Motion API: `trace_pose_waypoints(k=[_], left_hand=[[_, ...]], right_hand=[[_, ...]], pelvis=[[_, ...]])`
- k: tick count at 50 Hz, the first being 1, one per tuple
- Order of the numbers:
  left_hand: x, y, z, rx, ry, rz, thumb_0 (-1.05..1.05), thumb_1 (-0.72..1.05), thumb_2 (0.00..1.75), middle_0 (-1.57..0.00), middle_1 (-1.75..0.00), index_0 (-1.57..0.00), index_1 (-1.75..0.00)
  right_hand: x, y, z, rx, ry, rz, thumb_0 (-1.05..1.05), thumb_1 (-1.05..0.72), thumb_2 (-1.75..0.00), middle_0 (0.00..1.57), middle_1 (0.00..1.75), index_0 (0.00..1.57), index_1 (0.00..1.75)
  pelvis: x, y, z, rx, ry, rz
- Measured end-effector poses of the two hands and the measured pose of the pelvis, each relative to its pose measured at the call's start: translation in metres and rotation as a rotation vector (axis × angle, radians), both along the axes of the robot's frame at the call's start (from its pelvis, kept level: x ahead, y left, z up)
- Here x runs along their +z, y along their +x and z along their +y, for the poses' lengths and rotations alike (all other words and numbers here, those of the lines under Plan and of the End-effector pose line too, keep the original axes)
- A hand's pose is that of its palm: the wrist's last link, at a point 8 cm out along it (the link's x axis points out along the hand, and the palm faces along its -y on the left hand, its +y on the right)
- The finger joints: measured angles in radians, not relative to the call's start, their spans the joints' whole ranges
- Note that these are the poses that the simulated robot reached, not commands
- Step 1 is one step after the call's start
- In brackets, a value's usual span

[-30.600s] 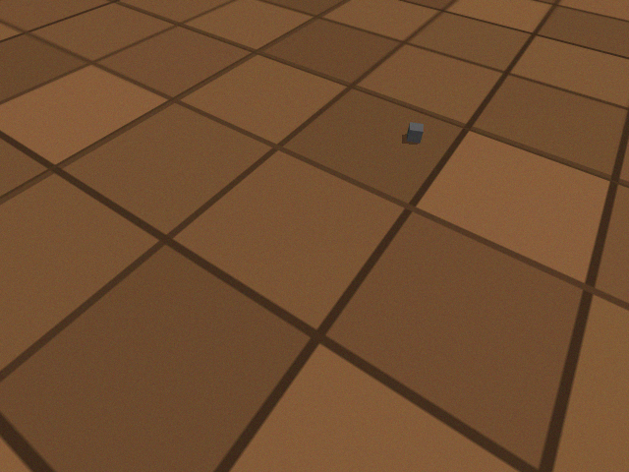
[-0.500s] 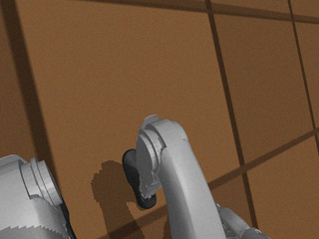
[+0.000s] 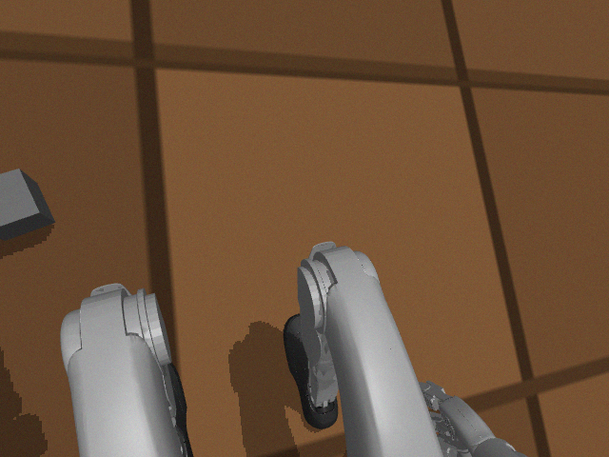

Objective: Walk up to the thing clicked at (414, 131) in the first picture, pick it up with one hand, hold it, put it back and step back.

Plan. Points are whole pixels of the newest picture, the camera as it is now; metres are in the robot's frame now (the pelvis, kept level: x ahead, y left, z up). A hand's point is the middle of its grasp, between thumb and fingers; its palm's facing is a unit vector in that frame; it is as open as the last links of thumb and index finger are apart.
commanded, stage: withdraw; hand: left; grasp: from above
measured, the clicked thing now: (12, 205) +0.46 +0.34 -0.30
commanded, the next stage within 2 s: home in 0.50 s
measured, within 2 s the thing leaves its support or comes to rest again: neither
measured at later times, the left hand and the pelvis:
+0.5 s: hand out of the picture +0.45 +0.35 -0.14, palm faces -0.43 -0.08 -0.90, open 13.6 cm; pelvis -0.02 -0.01 +0.00, yaw +3 degrees
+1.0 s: hand out of the picture +0.36 +0.33 +0.00, palm faces -0.31 -0.42 -0.85, open 9.0 cm; pelvis +0.00 +0.00 +0.11, yaw +6 degrees
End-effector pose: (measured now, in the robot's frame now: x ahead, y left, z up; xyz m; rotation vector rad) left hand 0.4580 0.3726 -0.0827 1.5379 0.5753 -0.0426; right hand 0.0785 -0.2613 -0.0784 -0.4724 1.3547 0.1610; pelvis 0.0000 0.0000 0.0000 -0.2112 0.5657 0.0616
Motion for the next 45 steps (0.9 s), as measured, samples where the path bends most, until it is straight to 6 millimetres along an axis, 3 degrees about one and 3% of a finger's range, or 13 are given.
trace_pose_waypoints(k=[7,13,18,23,28,32,38,45], left_hand=[[0.044,-0.027,-0.005,-0.046,-0.054,0.097,-0.01,-0.44,0.95,-0.17,-0.91,-0.16,-0.92],[0.047,-0.03,-0.018,-0.108,-0.1,0.09,-0.01,-0.44,0.96,-0.16,-0.92,-0.15,-0.94],[0.032,-0.022,-0.022,-0.135,-0.091,0.069,0.0,-0.45,0.97,-0.15,-0.93,-0.14,-0.94],[0.009,-0.01,-0.021,-0.124,-0.077,0.063,0.0,-0.43,0.96,-0.16,-0.92,-0.15,-0.94],[-0.006,-0.003,-0.018,-0.101,-0.068,0.036,0.0,-0.4,0.93,-0.18,-0.9,-0.18,-0.91],[-0.004,-0.007,-0.017,-0.098,-0.049,0.017,0.0,-0.35,0.9,-0.21,-0.86,-0.21,-0.87],[0.028,-0.025,-0.017,-0.069,-0.067,-0.006,0.0,-0.17,0.9,-0.24,-0.73,-0.23,-0.74],[0.097,-0.061,-0.02,0.032,-0.185,-0.05,0.0,0.21,0.88,-0.23,-0.53,-0.22,-0.54]], right_hand=[[0.005,0.03,0.002,-0.006,0.004,-0.065,0.0,-0.9,-0.9,0.2,0.3,0.2,0.3],[0.018,0.031,-0.008,-0.005,-0.063,-0.083,0.0,-0.9,-0.9,0.2,0.3,0.2,0.3],[0.02,0.015,-0.019,-0.019,-0.128,-0.053,0.0,-0.89,-0.9,0.2,0.3,0.2,0.3],[0.014,-0.013,-0.025,-0.05,-0.168,0.012,0.0,-0.89,-0.9,0.2,0.3,0.2,0.3],[0.006,-0.043,-0.019,-0.095,-0.164,0.091,0.0,-0.89,-0.89,0.2,0.3,0.2,0.3],[0.001,-0.054,-0.009,-0.145,-0.133,0.129,0.0,-0.89,-0.89,0.2,0.3,0.2,0.3],[0.005,-0.039,0.0,-0.187,-0.076,0.107,0.01,-0.89,-0.89,0.2,0.3,0.2,0.3],[0.036,0.017,0.003,-0.174,-0.027,-0.051,0.01,-0.89,-0.89,0.2,0.3,0.2,0.3]], pelvis=[[0.024,-0.01,-0.002,0.032,0.037,-0.002],[0.03,-0.016,-0.008,0.036,0.051,-0.007],[0.022,-0.018,-0.01,0.032,0.049,-0.011],[0.009,-0.018,-0.008,0.023,0.041,-0.012],[0.0,-0.016,-0.006,0.019,0.033,-0.007],[0.002,-0.012,-0.005,0.022,0.036,0.013],[0.021,-0.006,-0.004,0.031,0.051,0.048],[0.065,-0.003,-0.003,0.042,0.062,0.058]])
